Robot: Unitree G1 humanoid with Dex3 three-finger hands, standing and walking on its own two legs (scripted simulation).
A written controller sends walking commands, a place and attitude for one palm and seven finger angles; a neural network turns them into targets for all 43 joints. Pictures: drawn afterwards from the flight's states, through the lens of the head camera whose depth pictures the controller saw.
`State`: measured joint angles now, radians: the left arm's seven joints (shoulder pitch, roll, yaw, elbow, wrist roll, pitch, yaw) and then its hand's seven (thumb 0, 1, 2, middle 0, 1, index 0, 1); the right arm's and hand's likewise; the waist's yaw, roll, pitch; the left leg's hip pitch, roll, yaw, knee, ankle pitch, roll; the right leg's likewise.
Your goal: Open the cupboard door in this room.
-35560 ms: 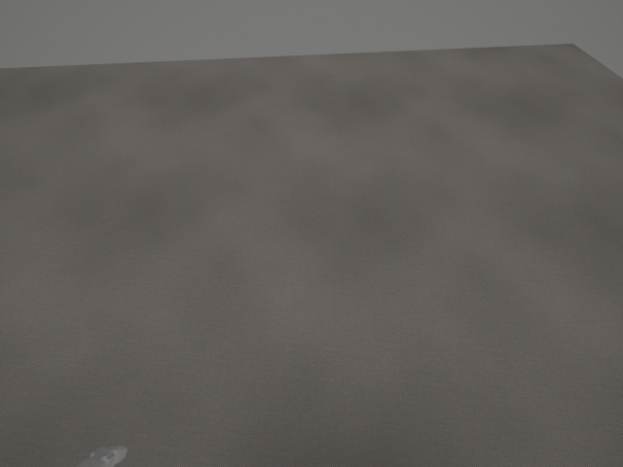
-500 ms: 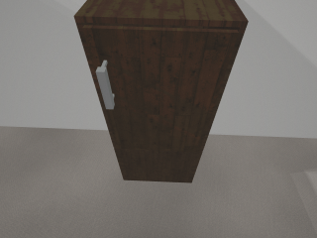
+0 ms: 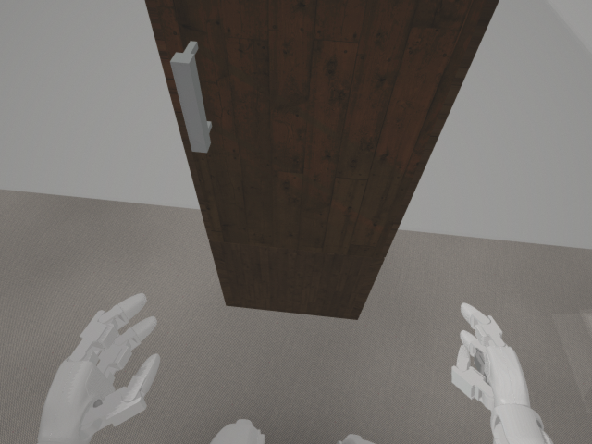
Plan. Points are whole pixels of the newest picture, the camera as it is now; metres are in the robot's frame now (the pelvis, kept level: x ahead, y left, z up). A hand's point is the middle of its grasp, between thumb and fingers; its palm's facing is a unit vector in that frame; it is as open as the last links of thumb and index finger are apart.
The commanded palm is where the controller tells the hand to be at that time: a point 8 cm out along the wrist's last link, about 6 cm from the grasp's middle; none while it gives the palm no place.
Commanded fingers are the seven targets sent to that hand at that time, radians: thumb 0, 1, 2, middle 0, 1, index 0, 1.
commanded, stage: raise the hand with hooked fingers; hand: left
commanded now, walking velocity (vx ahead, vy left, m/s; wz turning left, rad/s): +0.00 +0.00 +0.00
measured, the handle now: (197, 99) +0.56 +0.21 +0.15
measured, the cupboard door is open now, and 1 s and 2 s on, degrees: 0 0 0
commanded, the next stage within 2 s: move the hooked fingers beside the handle in 1.68 s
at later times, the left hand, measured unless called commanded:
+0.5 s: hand (101, 318) +0.23 +0.24 +0.09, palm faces +0.02 -1.00 -0.05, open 11.6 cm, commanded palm +0.20 +0.29 +0.10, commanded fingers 0.00 -0.20 0.43 -0.28 -1.00 -0.28 -1.00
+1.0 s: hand (47, 247) +0.28 +0.29 +0.15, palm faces +0.04 -1.00 -0.04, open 13.9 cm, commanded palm +0.25 +0.34 +0.16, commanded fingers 0.00 -0.50 0.30 -0.30 -1.20 -0.30 -1.20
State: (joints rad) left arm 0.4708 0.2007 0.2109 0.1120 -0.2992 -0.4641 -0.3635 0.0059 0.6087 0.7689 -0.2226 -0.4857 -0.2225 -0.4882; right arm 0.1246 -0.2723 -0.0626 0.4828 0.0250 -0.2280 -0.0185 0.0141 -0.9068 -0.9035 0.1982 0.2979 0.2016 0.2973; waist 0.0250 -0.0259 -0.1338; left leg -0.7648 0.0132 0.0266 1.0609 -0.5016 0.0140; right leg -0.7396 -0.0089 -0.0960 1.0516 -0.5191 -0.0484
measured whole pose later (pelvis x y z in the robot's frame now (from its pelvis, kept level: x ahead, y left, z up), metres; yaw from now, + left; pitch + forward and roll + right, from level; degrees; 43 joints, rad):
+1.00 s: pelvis +0.01 +0.03 +0.05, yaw +1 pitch +4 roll -2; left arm 0.01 0.39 0.39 0.25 -0.34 -0.13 -0.45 -0.01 -0.47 0.31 -0.30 -1.18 -0.30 -1.18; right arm 0.24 -0.25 0.08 0.57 0.05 -0.24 -0.09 0.02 -0.90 -0.90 0.20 0.30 0.21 0.30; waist 0.03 0.03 -0.05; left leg -0.44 -0.01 0.02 0.73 -0.36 0.05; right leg -0.39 -0.01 -0.10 0.67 -0.35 -0.01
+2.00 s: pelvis +0.00 +0.00 +0.06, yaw +0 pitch +3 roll -1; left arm -0.23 0.44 0.43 0.52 -0.31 -0.12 -0.48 -0.01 -0.50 0.30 -0.30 -1.20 -0.30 -1.20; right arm 0.26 -0.29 0.06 0.62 0.07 -0.21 -0.12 0.02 -0.90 -0.90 0.20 0.30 0.20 0.30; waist 0.01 0.03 -0.04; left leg -0.39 0.01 0.02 0.65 -0.32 0.02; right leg -0.35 0.01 -0.10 0.62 -0.32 -0.04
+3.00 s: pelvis +0.01 +0.02 +0.05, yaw -1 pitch +11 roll -2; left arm -0.71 0.53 0.42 1.03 -0.18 -0.26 -0.41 -0.01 -0.50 0.30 -0.30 -1.20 -0.30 -1.20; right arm 0.36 -0.29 0.05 0.63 0.04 -0.04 -0.06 0.01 -0.90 -0.90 0.20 0.30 0.21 0.30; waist -0.08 0.02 -0.07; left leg -0.56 0.01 0.05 0.72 -0.36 0.04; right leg -0.52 0.01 -0.07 0.67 -0.34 -0.01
